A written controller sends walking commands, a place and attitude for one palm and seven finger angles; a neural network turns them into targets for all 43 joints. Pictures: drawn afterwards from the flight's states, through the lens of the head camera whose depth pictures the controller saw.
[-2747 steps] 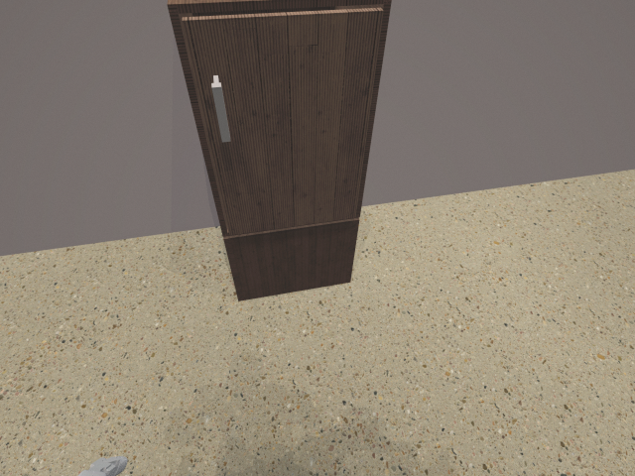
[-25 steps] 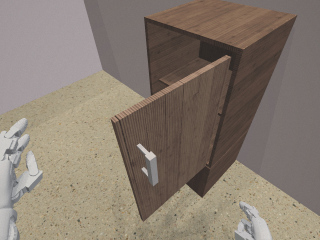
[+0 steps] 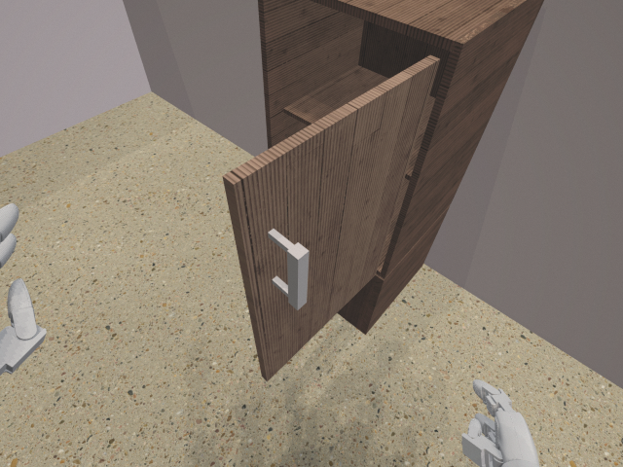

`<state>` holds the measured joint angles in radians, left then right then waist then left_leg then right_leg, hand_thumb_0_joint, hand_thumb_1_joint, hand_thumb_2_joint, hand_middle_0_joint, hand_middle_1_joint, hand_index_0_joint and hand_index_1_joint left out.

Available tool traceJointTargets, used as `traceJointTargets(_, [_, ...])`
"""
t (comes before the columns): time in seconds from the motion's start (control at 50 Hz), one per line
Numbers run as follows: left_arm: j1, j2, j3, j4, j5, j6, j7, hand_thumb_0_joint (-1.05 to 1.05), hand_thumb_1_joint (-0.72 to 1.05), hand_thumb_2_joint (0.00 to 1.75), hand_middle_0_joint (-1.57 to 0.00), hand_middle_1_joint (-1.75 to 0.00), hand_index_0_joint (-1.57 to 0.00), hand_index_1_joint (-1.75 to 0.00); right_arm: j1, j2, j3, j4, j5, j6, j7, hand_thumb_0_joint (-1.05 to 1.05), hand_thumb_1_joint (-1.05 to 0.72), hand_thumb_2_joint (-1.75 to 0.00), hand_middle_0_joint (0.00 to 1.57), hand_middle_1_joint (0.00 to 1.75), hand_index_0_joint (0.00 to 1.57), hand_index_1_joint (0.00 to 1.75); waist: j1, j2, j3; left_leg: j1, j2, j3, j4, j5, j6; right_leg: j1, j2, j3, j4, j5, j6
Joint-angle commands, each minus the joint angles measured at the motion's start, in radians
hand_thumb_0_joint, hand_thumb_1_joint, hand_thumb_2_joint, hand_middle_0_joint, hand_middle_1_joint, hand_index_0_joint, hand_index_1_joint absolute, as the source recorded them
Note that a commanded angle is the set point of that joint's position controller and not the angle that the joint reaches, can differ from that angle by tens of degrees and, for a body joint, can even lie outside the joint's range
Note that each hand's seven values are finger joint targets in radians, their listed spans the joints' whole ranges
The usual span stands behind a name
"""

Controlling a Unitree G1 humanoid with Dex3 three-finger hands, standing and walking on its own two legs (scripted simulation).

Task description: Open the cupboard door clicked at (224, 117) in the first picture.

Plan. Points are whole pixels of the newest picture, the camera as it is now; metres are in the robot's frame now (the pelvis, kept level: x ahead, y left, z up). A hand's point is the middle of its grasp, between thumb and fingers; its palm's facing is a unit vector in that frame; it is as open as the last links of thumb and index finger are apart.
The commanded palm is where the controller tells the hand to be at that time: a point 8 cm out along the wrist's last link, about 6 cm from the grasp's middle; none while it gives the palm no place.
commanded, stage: step back with the hand held close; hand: left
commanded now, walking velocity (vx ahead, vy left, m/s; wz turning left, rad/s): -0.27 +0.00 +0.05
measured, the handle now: (287, 270) +0.36 +0.06 +0.04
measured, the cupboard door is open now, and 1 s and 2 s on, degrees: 87 87 87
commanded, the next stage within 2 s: stop stepping back and stand still in 0.54 s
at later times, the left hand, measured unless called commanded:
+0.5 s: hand out of the picture +0.10 +0.30 +0.16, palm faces +0.46 -0.77 -0.44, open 7.4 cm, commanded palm +0.02 +0.33 +0.18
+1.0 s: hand out of the picture -0.06 +0.27 +0.18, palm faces +0.48 -0.77 -0.43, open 7.4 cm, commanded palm -0.10 +0.30 +0.18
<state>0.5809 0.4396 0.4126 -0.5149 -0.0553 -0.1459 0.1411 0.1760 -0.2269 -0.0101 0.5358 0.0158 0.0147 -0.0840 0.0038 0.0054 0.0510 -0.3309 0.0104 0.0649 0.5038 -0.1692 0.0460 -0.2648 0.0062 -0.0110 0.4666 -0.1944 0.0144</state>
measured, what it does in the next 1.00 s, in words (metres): walks backwards: right foot, then left foot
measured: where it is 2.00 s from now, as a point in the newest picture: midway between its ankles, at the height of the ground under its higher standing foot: outside the picture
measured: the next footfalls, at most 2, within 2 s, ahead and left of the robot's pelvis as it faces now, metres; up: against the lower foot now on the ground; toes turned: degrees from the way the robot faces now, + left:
right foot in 0.22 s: +0.00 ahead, -0.12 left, +0.00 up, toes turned +6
left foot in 0.40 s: +0.00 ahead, +0.11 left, +0.00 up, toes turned +4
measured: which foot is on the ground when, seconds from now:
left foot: down 0.00-0.26, up 0.28-0.38, down 0.40-0.80, up 0.82-1.00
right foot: down 0.00-0.14, up 0.16-0.20, down 0.22-0.44, up 0.46-0.78, down 0.80-1.00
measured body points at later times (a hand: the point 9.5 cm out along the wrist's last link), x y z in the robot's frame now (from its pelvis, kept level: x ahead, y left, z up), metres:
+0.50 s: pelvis -0.10 +0.02 +0.00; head -0.07 +0.05 +0.44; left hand +0.07 +0.34 +0.18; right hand +0.10 -0.20 -0.08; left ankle -0.04 +0.10 -0.74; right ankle -0.07 -0.12 -0.71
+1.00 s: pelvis -0.24 +0.00 +0.00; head -0.27 +0.01 +0.45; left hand -0.09 +0.31 +0.20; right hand -0.13 -0.26 -0.10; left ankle -0.21 +0.11 -0.71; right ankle -0.33 -0.09 -0.74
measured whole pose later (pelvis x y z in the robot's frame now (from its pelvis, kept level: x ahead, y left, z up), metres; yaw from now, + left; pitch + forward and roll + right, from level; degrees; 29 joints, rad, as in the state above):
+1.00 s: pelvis -0.24 +0.00 +0.00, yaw -1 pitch +1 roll +1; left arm 0.59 0.42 0.43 -0.48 -0.05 -0.19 0.16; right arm 0.33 -0.23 0.00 0.71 0.00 -0.08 -0.07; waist 0.03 -0.04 -0.10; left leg -0.41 0.00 0.07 0.72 -0.28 0.01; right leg -0.08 0.02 -0.03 0.44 -0.37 -0.05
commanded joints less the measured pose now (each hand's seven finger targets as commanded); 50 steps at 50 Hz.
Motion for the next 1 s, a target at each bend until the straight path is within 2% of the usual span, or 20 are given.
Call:
traceJointTargets(0.0, [-0.024, 0.149, 0.139, -0.21, 0.019, -0.09, 0.029, 0.0, 0.9, 0.9, -0.2, -0.3, -0.2, -0.3, -0.08, -0.138, -0.044, -0.165, -0.002, -0.084, -0.012, 0.0, -0.9, -0.9, 0.2, 0.3, 0.2, 0.3, 0.004, 0.127, -0.11, -0.212, 0.132, -0.175, -0.213, -0.338, 0.034, 0.179, -0.018, 0.055, 0.037, -0.034, -0.004])
traceJointTargets(0.1, [-0.073, 0.143, 0.162, -0.231, 0.047, -0.116, 0.031, 0.0, 0.9, 0.9, -0.2, -0.3, -0.2, -0.3, -0.071, -0.142, -0.051, -0.159, -0.009, -0.123, -0.012, 0.0, -0.9, -0.9, 0.2, 0.3, 0.2, 0.3, 0.014, 0.219, -0.107, -0.438, 0.218, -0.272, -0.339, -0.585, 0.076, 0.33, 0.051, 0.0, 0.267, -0.072, 0.006])
traceJointTargets(0.16, [-0.066, 0.144, 0.162, -0.213, 0.04, -0.125, 0.026, 0.0, 0.9, 0.9, -0.2, -0.3, -0.2, -0.3, -0.07, -0.125, -0.051, -0.145, -0.012, -0.14, -0.007, 0.0, -0.9, -0.9, 0.2, 0.3, 0.2, 0.3, 0.008, 0.157, -0.084, -0.385, 0.194, -0.256, -0.272, -0.534, 0.066, 0.251, 0.043, 0.038, 0.186, -0.119, -0.014])
traceJointTargets(0.2, [-0.046, 0.14, 0.144, -0.201, 0.019, -0.126, 0.022, 0.0, 0.9, 0.9, -0.2, -0.3, -0.2, -0.3, -0.053, -0.107, -0.052, -0.128, -0.011, -0.146, 0.003, 0.0, -0.9, -0.9, 0.2, 0.3, 0.2, 0.3, -0.006, 0.012, -0.075, -0.149, 0.078, -0.145, -0.085, -0.364, -0.006, -0.012, -0.042, 0.167, -0.066, -0.206, -0.072])
traceJointTargets(0.24, [-0.061, 0.138, 0.119, -0.219, 0.002, -0.131, 0.03, 0.0, 0.9, 0.9, -0.2, -0.3, -0.2, -0.3, -0.029, -0.1, -0.06, -0.083, -0.007, -0.145, 0.014, 0.0, -0.9, -0.9, 0.2, 0.3, 0.2, 0.3, -0.016, -0.142, -0.155, 0.148, -0.003, -0.057, 0.248, -0.159, -0.056, -0.258, -0.216, 0.342, -0.217, -0.15, -0.15])
traceJointTargets(0.3, [-0.093, 0.157, 0.116, -0.21, 0.019, -0.115, 0.037, 0.0, 0.9, 0.9, -0.2, -0.3, -0.2, -0.3, -0.059, -0.08, -0.047, -0.08, -0.014, -0.136, 0.012, 0.0, -0.9, -0.9, 0.2, 0.3, 0.2, 0.3, -0.012, -0.173, -0.171, 0.018, 0.001, -0.086, 0.319, -0.185, -0.055, -0.103, -0.265, 0.297, -0.118, 0.327, -0.154])
traceJointTargets(0.36, [-0.14, 0.174, 0.129, -0.216, 0.021, -0.102, 0.042, 0.0, 0.9, 0.9, -0.2, -0.3, -0.2, -0.3, -0.071, -0.083, -0.033, -0.066, -0.015, -0.125, -0.009, 0.0, -0.9, -0.9, 0.2, 0.3, 0.2, 0.3, -0.022, -0.068, -0.131, 0.061, 0.023, -0.078, -0.038, 0.042, -0.05, -0.034, -0.146, 0.154, 0.027, 0.458, -0.06])
traceJointTargets(0.4, [-0.155, 0.183, 0.142, -0.264, 0.024, -0.114, 0.042, 0.0, 0.9, 0.9, -0.2, -0.3, -0.2, -0.3, -0.088, -0.115, -0.043, -0.086, -0.014, -0.131, -0.014, 0.0, -0.9, -0.9, 0.2, 0.3, 0.2, 0.3, 0.006, 0.191, -0.199, 0.12, 0.207, -0.22, -0.128, 0.55, 0.008, -0.013, 0.008, 0.054, 0.207, 0.112, 0.011])
traceJointTargets(0.42, [-0.142, 0.187, 0.157, -0.257, 0.015, -0.124, 0.039, 0.0, 0.9, 0.9, -0.2, -0.3, -0.2, -0.3, -0.061, -0.098, -0.049, -0.081, -0.015, -0.145, -0.002, 0.0, -0.9, -0.9, 0.2, 0.3, 0.2, 0.3, 0.011, 0.213, -0.238, 0.179, 0.264, -0.223, -0.126, 0.683, 0.038, -0.045, 0.029, 0.059, 0.3, -0.145, 0.0])
traceJointTargets(0.44, [-0.077, 0.209, 0.186, -0.241, 0.01, -0.132, 0.032, 0.0, 0.9, 0.9, -0.2, -0.3, -0.2, -0.3, -0.085, -0.091, -0.047, -0.078, -0.034, -0.16, 0.002, 0.0, -0.9, -0.9, 0.2, 0.3, 0.2, 0.3, 0.016, 0.298, -0.258, 0.163, 0.309, -0.288, -0.169, 0.681, 0.066, -0.09, 0.052, 0.058, 0.467, -0.327, 0.001])
traceJointTargets(0.5, [-0.066, 0.152, 0.149, -0.299, -0.002, -0.133, 0.028, 0.0, 0.9, 0.9, -0.2, -0.3, -0.2, -0.3, -0.047, -0.101, -0.058, -0.059, -0.035, -0.178, 0.027, 0.0, -0.9, -0.9, 0.2, 0.3, 0.2, 0.3, 0.006, 0.166, -0.235, 0.122, 0.322, -0.255, -0.179, 0.49, 0.113, -0.117, 0.044, 0.086, 0.592, -0.318, 0.006])
traceJointTargets(0.56, [0.005, 0.127, 0.123, -0.298, -0.007, -0.099, 0.029, 0.0, 0.9, 0.9, -0.2, -0.3, -0.2, -0.3, -0.063, -0.105, -0.063, -0.058, -0.021, -0.18, 0.041, 0.0, -0.9, -0.9, 0.2, 0.3, 0.2, 0.3, -0.005, 0.146, -0.241, 0.154, 0.287, -0.206, -0.209, 0.354, 0.093, -0.122, 0.051, 0.031, 0.535, -0.285, 0.022])
traceJointTargets(0.68, [0.018, 0.151, 0.144, -0.272, -0.024, -0.064, 0.044, 0.0, 0.9, 0.9, -0.2, -0.3, -0.2, -0.3, -0.073, -0.094, -0.038, -0.078, -0.023, -0.172, 0.031, 0.0, -0.9, -0.9, 0.2, 0.3, 0.2, 0.3, -0.004, 0.289, -0.202, -0.016, 0.189, -0.167, -0.447, -0.412, -0.003, 0.124, 0.108, -0.111, 0.219, -0.363, -0.022])
traceJointTargets(0.74, [0.066, 0.214, 0.189, -0.295, -0.025, -0.059, 0.039, 0.0, 0.9, 0.9, -0.2, -0.3, -0.2, -0.3, -0.073, -0.08, -0.034, -0.093, -0.022, -0.159, 0.027, 0.0, -0.9, -0.9, 0.2, 0.3, 0.2, 0.3, 0.001, 0.204, -0.226, 0.016, 0.037, -0.009, -0.256, -0.343, -0.103, 0.218, 0.068, -0.115, -0.193, -0.297, -0.07])
traceJointTargets(0.78, [0.054, 0.252, 0.203, -0.331, -0.026, -0.079, 0.033, 0.0, 0.9, 0.9, -0.2, -0.3, -0.2, -0.3, -0.065, -0.073, -0.026, -0.068, -0.025, -0.134, 0.028, 0.0, -0.9, -0.9, 0.2, 0.3, 0.2, 0.3, 0.002, -0.136, -0.173, 0.132, -0.02, -0.03, 0.298, -0.123, -0.074, -0.151, -0.259, 0.251, -0.366, -0.235, -0.141])
traceJointTargets(0.82, [0.004, 0.301, 0.255, -0.344, -0.026, -0.089, 0.048, 0.0, 0.9, 0.9, -0.2, -0.3, -0.2, -0.3, -0.055, -0.091, -0.012, -0.054, -0.033, -0.141, 0.034, 0.0, -0.9, -0.9, 0.2, 0.3, 0.2, 0.3, -0.002, -0.132, -0.171, -0.195, 0.004, -0.067, 0.511, -0.12, -0.075, -0.011, -0.37, 0.295, -0.309, 0.014, -0.208])
traceJointTargets(0.84, [-0.038, 0.222, 0.2, -0.267, -0.03, -0.08, 0.032, 0.0, 0.9, 0.9, -0.2, -0.3, -0.2, -0.3, -0.019, -0.097, -0.034, -0.025, -0.002, -0.146, 0.032, 0.0, -0.9, -0.9, 0.2, 0.3, 0.2, 0.3, -0.012, -0.183, -0.213, -0.244, -0.017, -0.087, 0.544, -0.105, -0.079, 0.077, -0.287, 0.249, -0.256, -0.014, -0.145])
traceJointTargets(0.86, [-0.034, 0.178, 0.164, -0.178, -0.025, -0.071, 0.031, 0.0, 0.9, 0.9, -0.2, -0.3, -0.2, -0.3, -0.037, -0.101, -0.039, -0.032, 0.003, -0.151, 0.021, 0.0, -0.9, -0.9, 0.2, 0.3, 0.2, 0.3, -0.027, -0.165, -0.111, -0.249, 0.016, -0.089, 0.493, -0.067, -0.071, 0.073, -0.246, 0.209, -0.227, 0.085, -0.118])
traceJointTargets(0.9, [-0.085, 0.163, 0.133, -0.098, -0.003, -0.078, 0.033, 0.0, 0.9, 0.9, -0.2, -0.3, -0.2, -0.3, -0.064, -0.093, -0.02, -0.021, -0.006, -0.161, 0.004, 0.0, -0.9, -0.9, 0.2, 0.3, 0.2, 0.3, -0.021, -0.083, -0.044, -0.192, 0.025, -0.025, 0.296, -0.089, -0.047, 0.08, -0.239, 0.154, -0.181, 0.19, -0.13])
traceJointTargets(0.98, [-0.243, 0.119, 0.048, 0.005, 0.028, -0.087, 0.037, 0.0, 0.9, 0.9, -0.2, -0.3, -0.2, -0.3, -0.034, -0.106, -0.027, 0.002, -0.013, -0.19, -0.023, 0.0, -0.9, -0.9, 0.2, 0.3, 0.2, 0.3, -0.009, -0.079, 0.001, 0.047, -0.011, 0.051, 0.012, -0.141, 0.003, 0.005, -0.208, 0.143, -0.123, -0.038, -0.107])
